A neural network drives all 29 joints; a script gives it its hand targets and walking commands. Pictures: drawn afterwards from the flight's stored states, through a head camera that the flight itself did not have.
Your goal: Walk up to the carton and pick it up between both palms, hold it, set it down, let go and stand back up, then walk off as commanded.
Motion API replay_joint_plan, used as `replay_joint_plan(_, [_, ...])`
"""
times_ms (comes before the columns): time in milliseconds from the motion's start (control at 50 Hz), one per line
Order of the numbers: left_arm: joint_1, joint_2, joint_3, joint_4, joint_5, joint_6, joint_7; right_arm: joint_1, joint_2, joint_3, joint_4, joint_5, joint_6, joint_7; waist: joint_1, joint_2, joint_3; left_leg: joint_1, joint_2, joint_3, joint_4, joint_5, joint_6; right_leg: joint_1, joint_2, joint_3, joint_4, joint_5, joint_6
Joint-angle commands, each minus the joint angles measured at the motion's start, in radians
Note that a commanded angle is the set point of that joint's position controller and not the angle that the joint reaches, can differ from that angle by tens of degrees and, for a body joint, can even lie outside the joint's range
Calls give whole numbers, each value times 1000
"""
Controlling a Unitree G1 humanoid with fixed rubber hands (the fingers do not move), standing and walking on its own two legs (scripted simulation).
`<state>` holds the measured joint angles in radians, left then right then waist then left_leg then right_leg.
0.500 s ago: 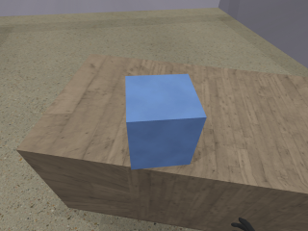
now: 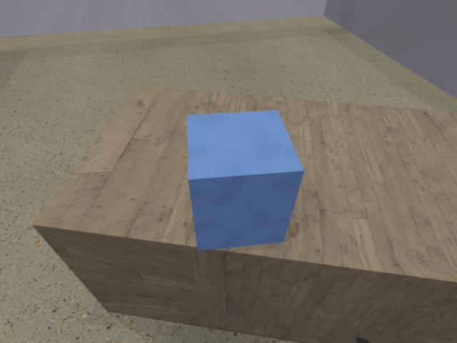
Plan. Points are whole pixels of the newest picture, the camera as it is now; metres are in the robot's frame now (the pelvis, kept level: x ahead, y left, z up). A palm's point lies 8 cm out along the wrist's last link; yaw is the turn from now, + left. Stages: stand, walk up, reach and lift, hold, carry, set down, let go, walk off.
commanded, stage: stand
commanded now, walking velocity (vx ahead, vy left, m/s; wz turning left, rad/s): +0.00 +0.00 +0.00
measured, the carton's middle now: (237, 181) +0.46 +0.03 +0.00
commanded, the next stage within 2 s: walk off in 0.90 s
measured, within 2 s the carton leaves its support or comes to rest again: neither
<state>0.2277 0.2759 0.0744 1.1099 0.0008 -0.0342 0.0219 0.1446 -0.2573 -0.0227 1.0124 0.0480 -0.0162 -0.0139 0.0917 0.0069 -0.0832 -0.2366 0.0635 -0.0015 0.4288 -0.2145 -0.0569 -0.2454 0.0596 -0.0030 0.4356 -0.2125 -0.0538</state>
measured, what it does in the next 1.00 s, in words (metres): stands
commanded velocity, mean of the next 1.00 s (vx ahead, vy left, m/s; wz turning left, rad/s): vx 0.00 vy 0.00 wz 0.00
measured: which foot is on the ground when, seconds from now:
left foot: down 0.00-1.00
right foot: down 0.00-1.00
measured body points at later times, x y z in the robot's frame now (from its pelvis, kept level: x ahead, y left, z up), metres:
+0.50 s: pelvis -0.01 +0.00 +0.00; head -0.03 +0.00 +0.45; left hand +0.01 +0.29 -0.14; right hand +0.12 -0.25 -0.13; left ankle +0.01 +0.16 -0.74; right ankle +0.01 -0.08 -0.74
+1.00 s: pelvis -0.01 +0.00 +0.00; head -0.03 -0.01 +0.45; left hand +0.00 +0.29 -0.14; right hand +0.11 -0.25 -0.14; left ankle +0.01 +0.16 -0.74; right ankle +0.01 -0.08 -0.74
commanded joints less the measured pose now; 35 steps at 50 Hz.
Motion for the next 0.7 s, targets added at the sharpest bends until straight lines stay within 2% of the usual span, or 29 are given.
replay_joint_plan(0, [-49,262,20,-26,31,-47,-6,28,-240,-49,-83,-87,-24,-12,-83,33,19,60,30,-74,-23,83,98,103,-193,189,-157,158,31])
replay_joint_plan(680, [-43,261,20,17,22,-42,-5,10,-243,-43,-32,-79,-22,-11,-84,41,61,49,38,-86,-55,57,97,105,-193,188,-169,128,30])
